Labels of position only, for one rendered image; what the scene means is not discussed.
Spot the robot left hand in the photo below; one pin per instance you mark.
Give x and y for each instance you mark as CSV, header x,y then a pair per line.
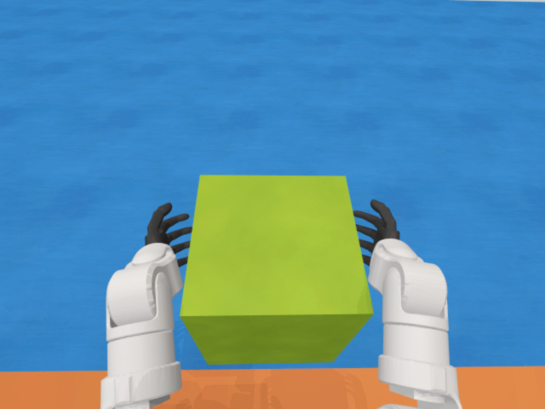
x,y
157,229

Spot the left robot forearm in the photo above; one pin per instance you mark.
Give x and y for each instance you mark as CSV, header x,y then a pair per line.
x,y
141,367

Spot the right robot forearm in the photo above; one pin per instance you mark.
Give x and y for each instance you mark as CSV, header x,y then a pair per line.
x,y
415,360

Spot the carton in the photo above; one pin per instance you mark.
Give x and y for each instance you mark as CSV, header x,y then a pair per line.
x,y
275,272

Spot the robot right hand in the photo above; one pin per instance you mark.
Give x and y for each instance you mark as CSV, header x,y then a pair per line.
x,y
386,227

